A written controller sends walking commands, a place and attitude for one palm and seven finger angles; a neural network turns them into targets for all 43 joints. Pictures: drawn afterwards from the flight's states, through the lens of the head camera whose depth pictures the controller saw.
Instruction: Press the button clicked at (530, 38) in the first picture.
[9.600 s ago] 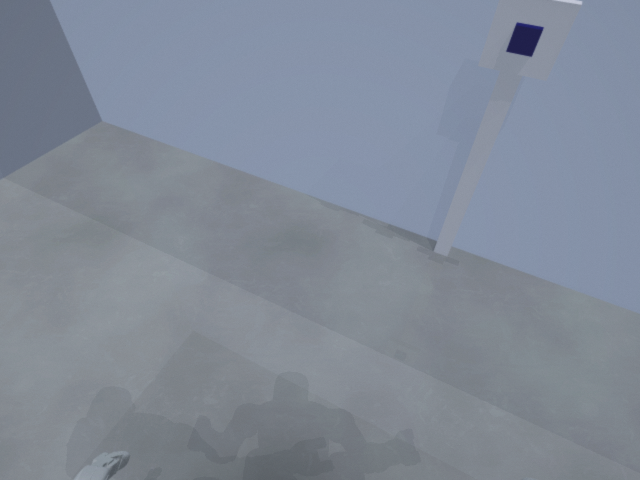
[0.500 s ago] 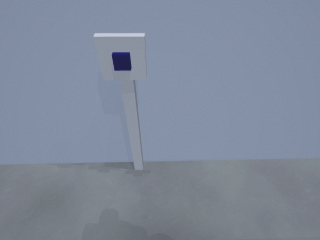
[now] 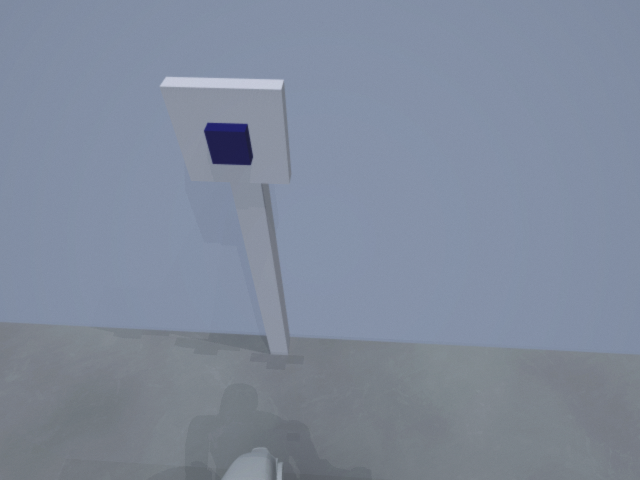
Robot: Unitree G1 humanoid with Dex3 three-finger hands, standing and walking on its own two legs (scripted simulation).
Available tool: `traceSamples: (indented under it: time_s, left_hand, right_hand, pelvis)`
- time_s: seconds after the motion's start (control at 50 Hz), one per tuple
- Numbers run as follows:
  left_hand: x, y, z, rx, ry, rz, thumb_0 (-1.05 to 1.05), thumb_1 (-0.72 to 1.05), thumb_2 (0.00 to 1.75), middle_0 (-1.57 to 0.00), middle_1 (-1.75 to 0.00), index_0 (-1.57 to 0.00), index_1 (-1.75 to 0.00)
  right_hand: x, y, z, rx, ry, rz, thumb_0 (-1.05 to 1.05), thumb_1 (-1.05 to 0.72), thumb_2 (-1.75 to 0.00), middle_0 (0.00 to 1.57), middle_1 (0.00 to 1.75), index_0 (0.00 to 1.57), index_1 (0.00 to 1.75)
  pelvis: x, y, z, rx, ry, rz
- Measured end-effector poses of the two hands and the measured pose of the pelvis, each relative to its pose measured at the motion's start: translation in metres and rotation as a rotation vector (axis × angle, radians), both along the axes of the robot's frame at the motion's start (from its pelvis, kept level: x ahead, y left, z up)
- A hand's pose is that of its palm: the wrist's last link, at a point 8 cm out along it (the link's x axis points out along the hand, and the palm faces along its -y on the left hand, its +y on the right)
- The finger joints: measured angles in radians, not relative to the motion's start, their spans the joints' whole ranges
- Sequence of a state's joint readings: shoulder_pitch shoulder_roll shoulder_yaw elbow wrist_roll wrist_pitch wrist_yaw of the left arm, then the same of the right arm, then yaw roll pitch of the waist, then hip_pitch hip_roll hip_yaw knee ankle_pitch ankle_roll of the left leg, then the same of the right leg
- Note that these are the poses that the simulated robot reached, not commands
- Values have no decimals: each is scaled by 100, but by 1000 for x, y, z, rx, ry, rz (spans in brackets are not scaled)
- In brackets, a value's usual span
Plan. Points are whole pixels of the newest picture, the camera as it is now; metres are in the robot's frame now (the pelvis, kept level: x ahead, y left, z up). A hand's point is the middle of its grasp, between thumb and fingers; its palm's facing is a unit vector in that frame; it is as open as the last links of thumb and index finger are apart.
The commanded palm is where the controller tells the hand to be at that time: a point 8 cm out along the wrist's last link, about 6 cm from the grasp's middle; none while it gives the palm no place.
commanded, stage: take the last steps up to it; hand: left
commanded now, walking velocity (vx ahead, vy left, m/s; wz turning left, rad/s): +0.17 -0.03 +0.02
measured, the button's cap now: (230, 143) +0.57 +0.20 +0.11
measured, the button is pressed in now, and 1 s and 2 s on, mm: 0 0 0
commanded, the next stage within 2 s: come to a stop and stand still in 0.04 s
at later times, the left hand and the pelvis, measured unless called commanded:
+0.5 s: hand (191, 465) +0.17 +0.21 -0.18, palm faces +0.05 -0.97 -0.24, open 7.4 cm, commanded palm none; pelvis +0.09 +0.01 +0.00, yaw -1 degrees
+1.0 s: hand out of the picture +0.06 +0.16 -0.15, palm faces +0.08 -0.96 -0.28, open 7.3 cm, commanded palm none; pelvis +0.04 -0.03 +0.00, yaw +0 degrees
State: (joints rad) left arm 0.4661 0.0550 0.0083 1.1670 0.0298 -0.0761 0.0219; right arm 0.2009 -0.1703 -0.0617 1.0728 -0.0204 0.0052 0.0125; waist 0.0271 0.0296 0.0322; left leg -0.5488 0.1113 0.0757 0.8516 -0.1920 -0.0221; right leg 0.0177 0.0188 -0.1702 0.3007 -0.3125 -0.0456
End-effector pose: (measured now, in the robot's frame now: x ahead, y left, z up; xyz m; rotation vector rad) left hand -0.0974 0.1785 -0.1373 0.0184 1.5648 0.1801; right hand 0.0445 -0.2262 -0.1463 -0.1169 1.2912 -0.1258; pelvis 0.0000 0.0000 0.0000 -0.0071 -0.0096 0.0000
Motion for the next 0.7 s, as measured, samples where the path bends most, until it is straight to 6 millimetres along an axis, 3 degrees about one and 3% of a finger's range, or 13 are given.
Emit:
traceSamples:
  time_s: [0.14,0.2,0.26,0.36,0.46,0.58,0.64,0.7]
  left_hand:
    - [29,19,-21,-29,97,40,0,90,90,-20,-30,-20,-30]
    - [65,38,-25,-15,75,9,0,91,90,-20,-30,-20,-30]
    - [114,57,-24,16,-2,-35,0,91,90,-20,-30,-20,-30]
    - [195,81,-20,72,-169,-81,0,91,90,-19,-30,-19,-30]
    - [245,87,-11,124,-290,-103,0,91,90,-19,-30,-19,-30]
    - [260,64,1,165,-341,-155,0,91,90,-19,-30,-19,-30]
    - [253,45,1,190,-354,-183,0,91,90,-19,-30,-19,-30]
    - [236,24,10,183,-331,-195,0,91,90,-19,-30,-19,-30]
  right_hand:
    - [109,39,-6,-16,-128,76,1,-92,-90,20,29,20,30]
    - [126,51,-1,-18,-157,59,0,-92,-90,20,29,20,30]
    - [133,48,10,-48,-176,2,-2,-94,-90,20,30,20,30]
    - [130,30,20,-98,-132,-8,-3,-96,-90,20,30,21,30]
    - [111,7,20,-112,-68,-22,-2,-94,-90,20,30,20,30]
    - [84,-22,1,-67,-34,-60,0,-92,-90,20,30,20,30]
    - [69,-37,-19,-23,-21,-83,0,-92,-90,20,30,20,30]
    - [53,-45,-26,9,16,-97,0,-92,-90,20,29,20,30]
  pelvis:
    - [59,25,-20,-8,-4,7]
    - [75,33,-18,-2,-19,-17]
    - [86,36,-10,1,-27,-28]
    - [91,32,-3,-5,-27,-19]
    - [88,16,-2,-11,-26,-18]
    - [80,-9,-8,5,-23,-31]
    - [75,-26,-17,32,-23,-42]
    - [69,-34,-13,33,-30,-34]
